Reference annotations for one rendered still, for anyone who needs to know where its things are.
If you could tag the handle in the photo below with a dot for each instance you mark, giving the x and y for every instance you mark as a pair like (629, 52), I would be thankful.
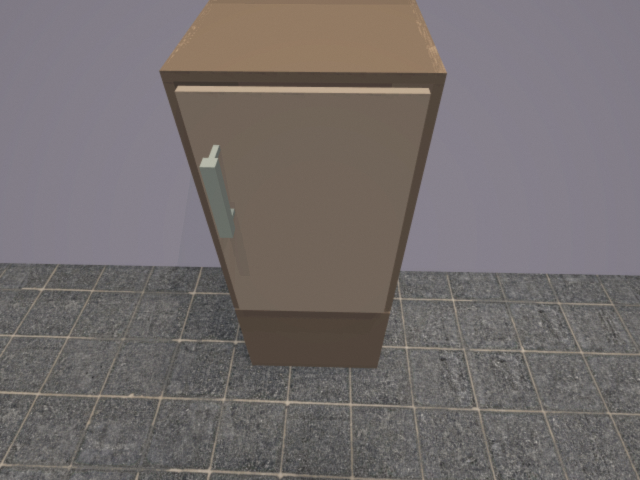
(217, 195)

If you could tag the cupboard door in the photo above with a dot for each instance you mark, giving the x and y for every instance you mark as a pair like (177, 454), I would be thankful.
(319, 178)

